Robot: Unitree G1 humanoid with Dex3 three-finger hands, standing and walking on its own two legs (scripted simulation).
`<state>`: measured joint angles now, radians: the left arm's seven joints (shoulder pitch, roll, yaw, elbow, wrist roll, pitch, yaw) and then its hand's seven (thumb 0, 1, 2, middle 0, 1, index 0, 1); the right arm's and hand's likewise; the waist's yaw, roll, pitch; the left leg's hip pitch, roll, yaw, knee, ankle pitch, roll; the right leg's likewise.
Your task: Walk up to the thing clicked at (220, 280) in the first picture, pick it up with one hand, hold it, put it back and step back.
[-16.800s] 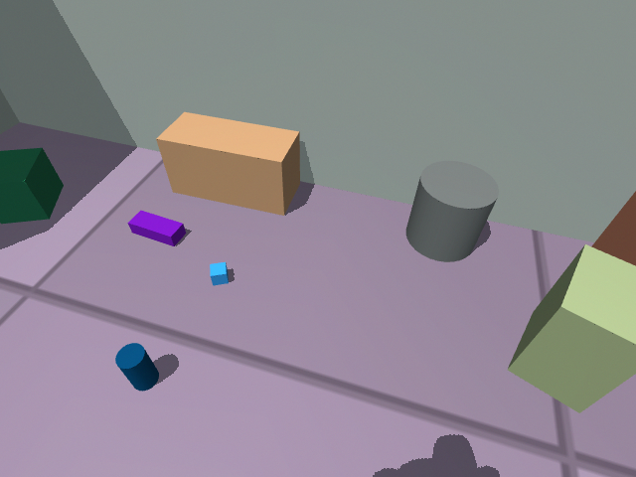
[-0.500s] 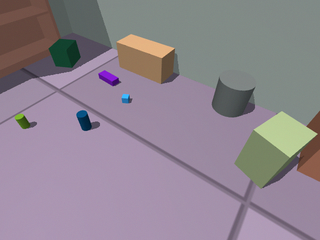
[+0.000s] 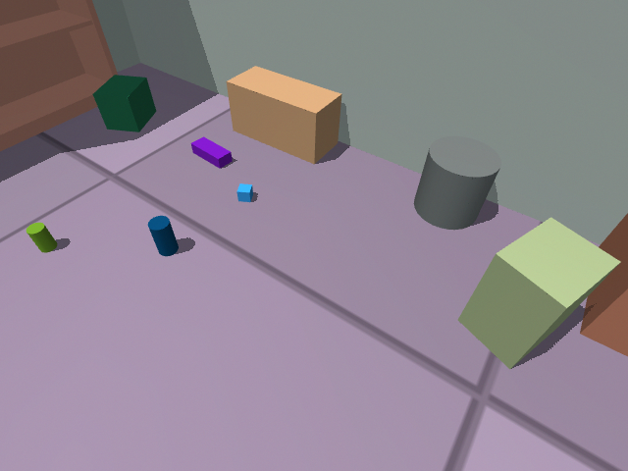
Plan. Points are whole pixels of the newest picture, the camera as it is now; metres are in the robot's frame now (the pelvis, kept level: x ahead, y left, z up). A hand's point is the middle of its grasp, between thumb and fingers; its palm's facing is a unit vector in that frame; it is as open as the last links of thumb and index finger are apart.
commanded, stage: stand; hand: left
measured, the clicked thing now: (245, 193) +1.49 +0.28 -0.75
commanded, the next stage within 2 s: walk up in 0.32 s
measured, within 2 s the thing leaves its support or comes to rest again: neither
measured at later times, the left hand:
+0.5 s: hand out of the picture +0.06 +0.29 -0.15, palm faces +0.06 -0.94 -0.35, open 7.4 cm
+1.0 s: hand (107, 387) +0.31 +0.32 -0.14, palm faces -0.09 -0.92 -0.38, open 7.4 cm
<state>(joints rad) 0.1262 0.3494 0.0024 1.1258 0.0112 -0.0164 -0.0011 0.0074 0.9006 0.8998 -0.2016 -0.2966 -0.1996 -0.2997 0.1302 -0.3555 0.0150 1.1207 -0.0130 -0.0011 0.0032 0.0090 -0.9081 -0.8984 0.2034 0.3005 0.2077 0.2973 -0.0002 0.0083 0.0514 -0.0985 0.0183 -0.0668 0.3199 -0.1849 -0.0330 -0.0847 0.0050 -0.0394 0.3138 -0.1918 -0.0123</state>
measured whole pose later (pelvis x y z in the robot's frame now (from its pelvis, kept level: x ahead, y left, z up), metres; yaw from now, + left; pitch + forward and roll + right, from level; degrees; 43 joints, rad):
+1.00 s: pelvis +0.21 +0.04 -0.02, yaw -1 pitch -3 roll +3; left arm 0.21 0.44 0.07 0.96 0.02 -0.03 -0.11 0.01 0.90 0.90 -0.20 -0.30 -0.20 -0.30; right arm 0.35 -0.41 -0.07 0.94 -0.02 -0.07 0.06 0.01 -0.90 -0.90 0.21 0.30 0.21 0.30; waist -0.03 -0.01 0.05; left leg 0.02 0.04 0.11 0.40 -0.37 -0.03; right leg -0.44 -0.11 -0.02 0.60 -0.17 -0.02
